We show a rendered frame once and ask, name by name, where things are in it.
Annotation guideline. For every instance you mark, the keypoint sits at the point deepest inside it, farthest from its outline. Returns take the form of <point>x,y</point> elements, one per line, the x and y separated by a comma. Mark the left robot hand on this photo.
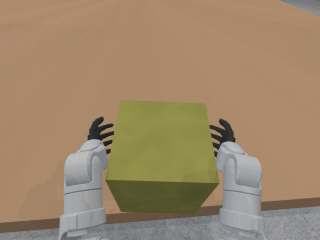
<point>94,132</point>

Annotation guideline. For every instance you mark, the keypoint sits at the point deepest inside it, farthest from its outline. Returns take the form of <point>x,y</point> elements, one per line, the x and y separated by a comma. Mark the right robot hand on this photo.
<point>227,134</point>

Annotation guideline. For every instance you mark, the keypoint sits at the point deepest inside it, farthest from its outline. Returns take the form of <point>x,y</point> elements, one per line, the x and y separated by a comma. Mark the carton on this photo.
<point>162,158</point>

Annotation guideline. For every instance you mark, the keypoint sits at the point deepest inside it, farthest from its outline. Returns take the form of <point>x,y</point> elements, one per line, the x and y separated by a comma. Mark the robot right forearm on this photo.
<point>242,186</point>

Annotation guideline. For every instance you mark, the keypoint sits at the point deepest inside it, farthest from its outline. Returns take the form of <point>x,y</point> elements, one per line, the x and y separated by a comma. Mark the robot left forearm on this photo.
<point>83,184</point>

